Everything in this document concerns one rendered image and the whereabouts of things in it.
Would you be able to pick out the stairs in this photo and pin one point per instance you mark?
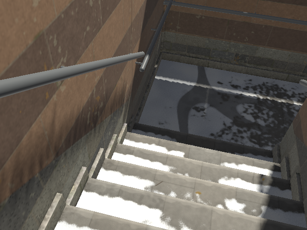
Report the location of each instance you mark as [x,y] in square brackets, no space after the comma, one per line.
[163,179]

